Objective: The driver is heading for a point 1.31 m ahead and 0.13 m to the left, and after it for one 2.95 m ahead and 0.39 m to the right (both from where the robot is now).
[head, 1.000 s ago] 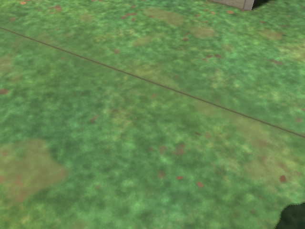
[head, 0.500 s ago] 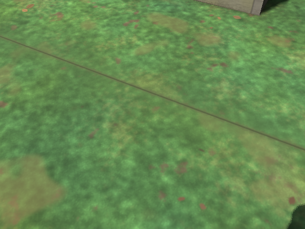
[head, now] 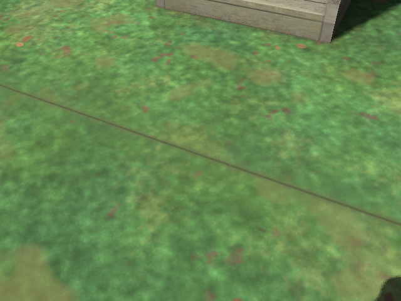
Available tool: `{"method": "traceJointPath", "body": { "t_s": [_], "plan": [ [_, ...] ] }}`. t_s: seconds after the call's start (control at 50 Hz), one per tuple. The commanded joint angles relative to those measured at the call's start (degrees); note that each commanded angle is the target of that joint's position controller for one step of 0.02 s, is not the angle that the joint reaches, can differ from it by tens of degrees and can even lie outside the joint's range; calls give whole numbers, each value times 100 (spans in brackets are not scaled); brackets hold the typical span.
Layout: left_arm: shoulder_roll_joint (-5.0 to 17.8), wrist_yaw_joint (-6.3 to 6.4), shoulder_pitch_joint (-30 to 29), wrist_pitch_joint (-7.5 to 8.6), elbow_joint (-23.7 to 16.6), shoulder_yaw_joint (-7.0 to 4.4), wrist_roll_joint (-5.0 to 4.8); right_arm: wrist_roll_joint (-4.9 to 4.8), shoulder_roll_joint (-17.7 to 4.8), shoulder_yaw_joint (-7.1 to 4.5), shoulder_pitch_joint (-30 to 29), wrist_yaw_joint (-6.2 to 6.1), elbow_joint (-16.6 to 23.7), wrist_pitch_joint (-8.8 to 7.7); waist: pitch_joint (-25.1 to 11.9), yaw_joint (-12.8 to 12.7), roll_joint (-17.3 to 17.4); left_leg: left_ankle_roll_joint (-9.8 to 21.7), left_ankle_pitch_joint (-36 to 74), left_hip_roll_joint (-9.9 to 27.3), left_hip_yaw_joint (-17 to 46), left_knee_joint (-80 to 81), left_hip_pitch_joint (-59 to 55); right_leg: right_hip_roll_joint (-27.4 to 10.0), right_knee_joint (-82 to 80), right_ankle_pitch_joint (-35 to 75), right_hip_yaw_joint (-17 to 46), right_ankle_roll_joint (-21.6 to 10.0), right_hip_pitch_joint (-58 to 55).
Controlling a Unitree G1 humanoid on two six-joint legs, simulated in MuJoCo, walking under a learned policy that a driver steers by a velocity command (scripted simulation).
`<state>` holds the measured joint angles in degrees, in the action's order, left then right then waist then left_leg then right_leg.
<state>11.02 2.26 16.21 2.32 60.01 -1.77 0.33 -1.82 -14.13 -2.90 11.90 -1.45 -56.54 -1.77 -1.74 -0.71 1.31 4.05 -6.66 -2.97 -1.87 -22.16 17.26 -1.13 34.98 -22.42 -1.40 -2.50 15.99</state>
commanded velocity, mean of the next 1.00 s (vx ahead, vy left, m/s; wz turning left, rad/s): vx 0.45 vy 0.00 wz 0.00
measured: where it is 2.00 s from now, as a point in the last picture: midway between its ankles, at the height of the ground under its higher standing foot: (201, 182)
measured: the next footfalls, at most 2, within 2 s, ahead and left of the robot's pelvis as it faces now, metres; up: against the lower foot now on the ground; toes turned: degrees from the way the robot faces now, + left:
right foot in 0.02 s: +0.03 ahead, -0.11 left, +0.00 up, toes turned -1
left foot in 0.50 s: +0.32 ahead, +0.16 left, +0.00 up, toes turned +5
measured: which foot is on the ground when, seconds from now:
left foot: down 0.00-0.02, up 0.04-0.48, down 0.50-1.00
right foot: up 0.00-0.00, down 0.02-0.50, up 0.52-1.00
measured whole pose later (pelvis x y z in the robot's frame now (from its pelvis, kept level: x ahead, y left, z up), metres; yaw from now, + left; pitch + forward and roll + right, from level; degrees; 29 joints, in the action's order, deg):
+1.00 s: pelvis +0.43 +0.07 -0.01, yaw +1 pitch +2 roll +2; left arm 11.9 -2.0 -0.5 5.3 48.0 -2.6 -1.3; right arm -0.7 -12.7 -2.3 24.0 -0.4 -60.5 -4.5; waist 0.9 4.7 -2.0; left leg 1.8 -19.7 -3.2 -3.4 -11.3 -6.1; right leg -4.1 31.9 1.7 -1.3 -3.5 35.9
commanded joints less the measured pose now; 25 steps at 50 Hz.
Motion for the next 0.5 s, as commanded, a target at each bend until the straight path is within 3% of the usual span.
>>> {"method": "traceJointPath", "body": {
  "t_s": [0.02,0.04,0.06,0.08,0.1,0.14,0.16,0.2,0.28,0.36,0.42,0.46,0.48,0.5],
  "plan": [
    [312,-20,1625,30,427,-118,89,-83,-522,-125,-969,-20,610,-83,363,-750,130,221,-2916,797,958,684,1720,10,-1247,-56,-40,-431,-1559],
    [535,-7,2090,89,504,-167,43,-57,-121,-28,-1100,25,733,-96,243,-784,-1012,13,-2473,329,368,-1254,2385,-1099,-2090,-1063,1466,-681,-1967],
    [1228,-32,1745,171,345,-320,0,-64,-119,-27,-1110,52,861,-173,768,-573,-1936,39,-1739,137,178,-2275,3224,-2136,-3139,-2530,3367,-1157,-1450],
    [1140,-6,1153,305,133,-301,73,-49,-394,-78,-941,71,789,-267,1051,-246,-1470,154,-1339,403,640,-2884,3275,-2198,-3288,-2506,3575,-1194,-1075],
    [930,-15,753,402,-14,-257,24,-5,-546,-122,-639,109,653,-298,1014,17,-1130,137,-844,495,734,-3087,3366,-1965,-3202,-1882,3107,-1006,-1175],
    [781,-105,701,444,-101,-233,-94,123,-582,-173,-525,112,480,-310,709,59,-687,27,-396,618,557,-3205,3221,-1586,-3112,-807,2222,-692,-1410],
    [678,-125,863,450,-77,-203,-92,144,-506,-173,-627,119,463,-310,630,-7,-617,-41,-125,659,459,-3241,3143,-1454,-3095,-295,1875,-640,-1436],
    [562,-136,1249,425,15,-161,-56,113,-307,-139,-785,138,476,-292,575,-115,-689,-160,236,711,308,-3165,3108,-1277,-3059,396,1411,-644,-1504],
    [728,-99,1491,353,-26,-162,-18,55,-135,-53,-1434,170,688,-303,726,-354,-813,-314,670,710,97,-2229,2754,-1152,-3096,1010,937,-657,-1362],
    [895,-95,1661,315,-8,-207,-66,-11,-149,13,-1899,273,845,-353,915,-532,-904,-333,642,614,-105,-1404,2226,-1216,-2974,1303,675,-698,-1376],
    [957,-101,1649,276,45,-267,-147,-31,-230,32,-1999,350,966,-392,1058,-455,-990,-140,228,608,-86,-975,1926,-1433,-2763,1475,671,-679,-1610],
    [1055,-102,1464,237,26,-326,-167,-8,-433,-48,-1565,372,913,-424,863,-111,-1068,60,-125,449,-185,-744,1176,-1518,-2257,2465,612,-595,-1679],
    [1045,-98,1295,220,-16,-327,-161,-5,-599,-157,-867,354,710,-432,471,280,-1031,180,-131,259,-308,-687,256,-1363,-1503,3619,401,-490,-1550],
    [926,-103,1153,215,-95,-286,-117,-38,-921,-332,256,311,365,-431,-251,775,-811,377,-54,305,-180,-718,-1242,-1063,-212,4218,122,-310,-1031]
  ]
}}
Keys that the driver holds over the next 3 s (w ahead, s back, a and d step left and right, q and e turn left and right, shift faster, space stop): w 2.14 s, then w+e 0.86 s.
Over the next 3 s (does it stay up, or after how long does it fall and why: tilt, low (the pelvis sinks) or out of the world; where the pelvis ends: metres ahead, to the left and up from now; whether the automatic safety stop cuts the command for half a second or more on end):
stays up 1.53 0.07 0.01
